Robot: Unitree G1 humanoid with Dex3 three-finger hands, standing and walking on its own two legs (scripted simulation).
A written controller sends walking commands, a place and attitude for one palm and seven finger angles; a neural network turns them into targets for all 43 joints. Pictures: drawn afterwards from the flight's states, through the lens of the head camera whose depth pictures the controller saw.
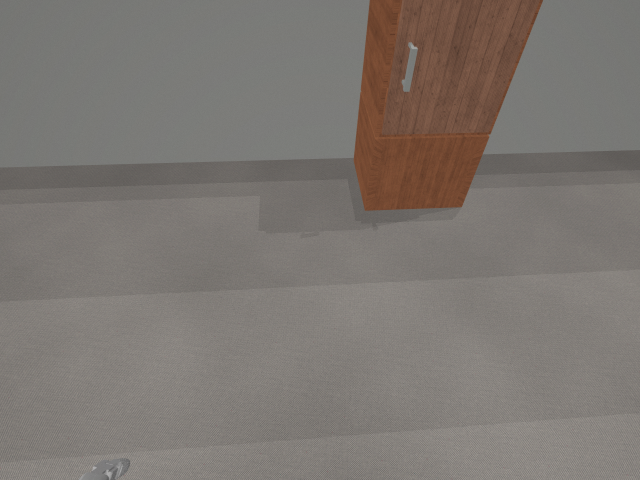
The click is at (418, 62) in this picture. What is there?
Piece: cupboard door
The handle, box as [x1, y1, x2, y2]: [401, 42, 417, 91]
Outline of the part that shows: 411,42 408,43 410,52 405,79 401,82 404,91 409,91 417,48 414,47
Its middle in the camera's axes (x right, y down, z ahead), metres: +0.29 -0.57 +1.28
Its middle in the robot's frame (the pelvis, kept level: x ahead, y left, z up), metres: +1.35 -0.23 -0.07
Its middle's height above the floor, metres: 0.70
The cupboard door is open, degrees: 0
